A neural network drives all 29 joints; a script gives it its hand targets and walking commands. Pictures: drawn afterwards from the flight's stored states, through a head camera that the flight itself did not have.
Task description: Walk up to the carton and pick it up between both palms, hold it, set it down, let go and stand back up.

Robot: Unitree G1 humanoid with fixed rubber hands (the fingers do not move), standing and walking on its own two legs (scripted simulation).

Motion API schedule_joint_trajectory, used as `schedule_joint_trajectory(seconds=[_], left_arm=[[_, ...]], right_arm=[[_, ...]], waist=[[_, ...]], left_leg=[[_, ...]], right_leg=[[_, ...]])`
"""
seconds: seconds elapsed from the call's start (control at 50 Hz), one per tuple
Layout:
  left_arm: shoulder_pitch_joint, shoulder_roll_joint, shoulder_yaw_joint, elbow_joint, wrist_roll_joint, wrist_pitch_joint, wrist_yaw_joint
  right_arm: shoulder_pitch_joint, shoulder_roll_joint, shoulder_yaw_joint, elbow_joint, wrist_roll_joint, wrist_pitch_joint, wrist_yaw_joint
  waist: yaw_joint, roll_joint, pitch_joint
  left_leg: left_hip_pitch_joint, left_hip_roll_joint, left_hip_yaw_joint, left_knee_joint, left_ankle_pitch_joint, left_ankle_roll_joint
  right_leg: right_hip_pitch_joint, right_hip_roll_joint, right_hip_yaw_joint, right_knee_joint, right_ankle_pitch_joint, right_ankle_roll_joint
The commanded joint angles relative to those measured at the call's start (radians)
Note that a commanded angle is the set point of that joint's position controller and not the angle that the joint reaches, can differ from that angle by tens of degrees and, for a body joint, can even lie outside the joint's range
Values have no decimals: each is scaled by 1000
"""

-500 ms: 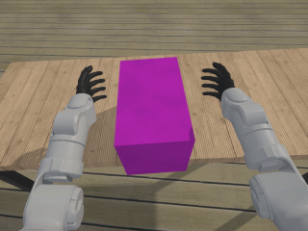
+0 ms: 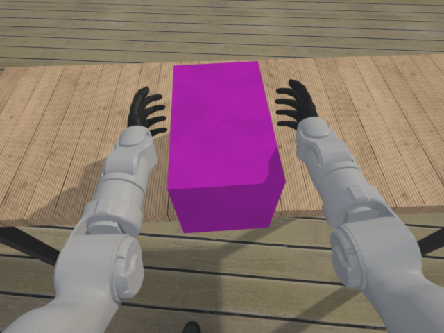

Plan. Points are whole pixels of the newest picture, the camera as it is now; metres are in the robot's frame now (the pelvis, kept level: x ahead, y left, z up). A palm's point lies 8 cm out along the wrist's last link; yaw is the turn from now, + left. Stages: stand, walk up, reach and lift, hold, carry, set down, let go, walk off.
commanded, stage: reach and lift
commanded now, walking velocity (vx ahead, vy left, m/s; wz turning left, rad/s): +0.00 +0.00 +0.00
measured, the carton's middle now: (221, 146) +0.49 +0.03 +0.02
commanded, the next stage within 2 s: none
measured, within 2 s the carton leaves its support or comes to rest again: leaves its support in 1.96 s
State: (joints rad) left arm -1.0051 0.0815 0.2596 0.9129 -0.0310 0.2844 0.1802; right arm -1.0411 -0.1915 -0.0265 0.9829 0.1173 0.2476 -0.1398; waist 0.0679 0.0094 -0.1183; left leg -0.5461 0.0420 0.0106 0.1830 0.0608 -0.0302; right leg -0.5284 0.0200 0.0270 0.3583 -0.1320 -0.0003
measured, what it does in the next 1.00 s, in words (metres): stands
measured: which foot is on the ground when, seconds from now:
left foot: down 0.00-1.00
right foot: down 0.00-1.00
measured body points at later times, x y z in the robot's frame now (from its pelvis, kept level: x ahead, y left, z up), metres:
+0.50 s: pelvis +0.01 +0.02 +0.00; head +0.17 +0.03 +0.42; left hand +0.49 +0.17 +0.02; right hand +0.52 -0.10 +0.03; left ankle +0.07 +0.14 -0.74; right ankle +0.01 -0.11 -0.74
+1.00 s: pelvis +0.04 +0.00 +0.00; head +0.16 +0.01 +0.44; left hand +0.47 +0.17 +0.02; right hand +0.50 -0.10 +0.03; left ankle +0.07 +0.14 -0.74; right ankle +0.01 -0.11 -0.74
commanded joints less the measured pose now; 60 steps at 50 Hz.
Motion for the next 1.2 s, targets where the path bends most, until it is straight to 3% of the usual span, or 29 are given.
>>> schedule_joint_trajectory(seconds=[0.0, 0.06, 0.1, 0.12, 0.14, 0.22, 0.28, 0.3, 0.32, 0.38, 0.42, 0.44, 0.46, 0.5, 0.58, 0.62, 0.68, 0.7, 0.78, 0.8, 0.84, 0.92, 0.94, 0.96, 1.0, 1.02, 1.04, 1.12, 1.18], left_arm=[[-593, 159, 40, -174, 76, -140, -9], [-642, 124, 33, -146, 111, -206, -7], [-671, 92, 28, -190, 89, -234, 6], [-708, 87, 28, -77, 111, -234, 3], [-582, 70, 37, -68, 104, -241, 4], [-537, 0, 20, -26, 168, -261, 5], [-540, -8, 16, -175, 170, -319, 24], [-601, 8, 49, -179, 184, -318, 22], [-532, -23, 43, -214, 200, -315, 30], [-498, -79, 51, -251, 210, -324, 26], [-502, -76, 58, -229, 261, -299, 31], [-375, -103, 32, -246, 244, -310, 35], [-359, -123, 11, -295, 238, -312, 40], [-381, -112, 50, -234, 256, -314, 29], [-405, -179, 13, -408, 247, -367, 37], [-282, -199, 43, -283, 301, -370, 34], [-314, -189, 78, -262, 335, -365, 34], [-282, -216, 45, -288, 313, -364, 32], [-251, -289, 9, -314, 283, -384, 16], [-299, -292, 37, -252, 310, -383, 6], [-231, -254, 56, -284, 319, -407, -2], [-271, -290, 49, -304, 339, -433, -22], [-246, -312, 45, -300, 345, -435, -23], [-262, -349, 41, -281, 349, -441, -26], [-269, -421, 29, -255, 356, -448, -43], [-253, -447, 15, -202, 349, -446, -64], [-273, -516, 2, -199, 364, -447, -85], [-332, -651, -29, -155, 398, -483, -152], [-358, -659, -33, -140, 422, -488, -186]], right_arm=[[-657, -136, -61, -200, -68, -146, 1], [-684, -96, -70, -117, -82, -205, 17], [-761, -101, -79, -237, -83, -247, 18], [-773, -106, -95, -124, -120, -249, 16], [-659, -102, -114, -106, -122, -259, 19], [-602, -45, -122, 43, -157, -267, 47], [-618, -60, -143, -135, -183, -326, 46], [-667, -88, -173, -99, -198, -323, 56], [-610, -53, -169, -123, -196, -322, 64], [-646, -7, -138, -277, -215, -347, 57], [-623, -16, -177, -208, -248, -319, 69], [-466, 13, -172, -178, -254, -323, 74], [-455, 17, -158, -202, -241, -325, 75], [-498, 26, -166, -189, -246, -328, 75], [-504, 101, -131, -306, -237, -372, 64], [-379, 141, -150, -196, -274, -374, 65], [-402, 138, -198, -197, -319, -370, 56], [-384, 126, -203, -219, -312, -369, 56], [-334, 222, -148, -258, -307, -394, 68], [-411, 216, -173, -254, -320, -398, 68], [-305, 265, -154, -249, -312, -410, 63], [-332, 318, -151, -293, -333, -425, 47], [-291, 322, -145, -270, -344, -423, 51], [-331, 379, -126, -274, -342, -430, 55], [-347, 419, -128, -254, -341, -444, 74], [-365, 438, -114, -261, -361, -448, 87], [-364, 485, -119, -214, -367, -447, 106], [-373, 669, -81, -150, -420, -476, 186], [-404, 721, -58, -171, -443, -482, 202]], waist=[[-3, -31, -882], [6, -33, -934], [-7, -39, -1009], [-9, -36, -920], [-6, -41, -883], [-15, 39, -869], [-36, 2, -1024], [-39, -13, -1046], [-30, 7, -1086], [-2, -16, -1167], [-15, -2, -1141], [-28, -13, -1093], [-28, 1, -1146], [-16, -8, -1074], [-14, -2, -1168], [-10, -24, -1031], [-12, -27, -1017], [-29, 7, -1037], [-20, -35, -1041], [-26, -35, -1021], [-15, -50, -1003], [-24, -55, -1045], [-10, -19, -1014], [-9, -53, -1003], [-9, -23, -968], [-13, -61, -965], [-17, -11, -962], [-11, -21, -936], [-8, -49, -933]], left_leg=[[632, -64, 1, 140, 143, 26], [613, -56, 24, 147, 89, 18], [648, -52, 14, 154, 125, 18], [607, -58, 18, 145, 46, 14], [624, -62, 21, 144, 26, 13], [664, -40, 9, 125, 30, 1], [764, -46, 17, 159, 239, -2], [780, -43, 8, 167, 274, -15], [815, -41, 9, 183, 393, -15], [780, -60, 21, 193, 456, 2], [792, -54, 13, 170, 449, -4], [810, -59, 19, 169, 461, -9], [862, -45, 19, 164, 572, -12], [808, -64, 38, 170, 511, -16], [797, -64, 27, 160, 554, 4], [734, -66, 29, 157, 569, -7], [680, -69, 30, 131, 478, 9], [740, -63, 31, 136, 530, 0], [748, -62, 29, 121, 593, 10], [707, -63, 28, 119, 547, 13], [675, -75, 26, 87, 511, 31], [648, -80, 25, 58, 467, 42], [655, -78, 23, 63, 480, 46], [661, -71, 20, 46, 461, 52], [643, -68, 8, 49, 477, 48], [638, -66, 12, 35, 460, 49], [659, -63, 15, 33, 466, 38], [672, -57, 15, -1, 368, 45], [613, -56, 7, -49, 320, 51]], right_leg=[[126, 36, -49, -47, 300, 68], [78, 49, -56, -77, 176, 64], [57, 57, -77, -60, 165, 58], [17, 56, -75, -80, 109, 57], [9, 56, -82, -91, 83, 55], [-79, 68, -86, -132, 20, 34], [-28, 65, -93, -125, 229, 38], [-11, 74, -101, -129, 246, 41], [-6, 79, -100, -113, 313, 49], [56, 69, -93, -120, 435, 48], [50, 86, -102, -119, 402, 44], [66, 83, -112, -132, 420, 39], [59, 81, -108, -123, 471, 39], [102, 69, -108, -137, 512, 50], [146, 72, -100, -121, 547, 38], [169, 71, -105, -97, 605, 45], [199, 61, -109, -95, 605, 44], [188, 70, -109, -107, 577, 33], [231, 64, -113, -116, 676, 45], [204, 62, -108, -107, 660, 58], [278, 41, -100, -79, 756, 71], [324, 39, -94, -60, 777, 70], [303, 40, -88, -77, 738, 66], [272, 43, -96, -79, 733, 62], [278, 40, -88, -86, 721, 58], [293, 40, -85, -94, 702, 63], [254, 46, -79, -108, 668, 56], [187, 53, -87, -187, 485, 47], [200, 41, -81, -194, 520, 54]])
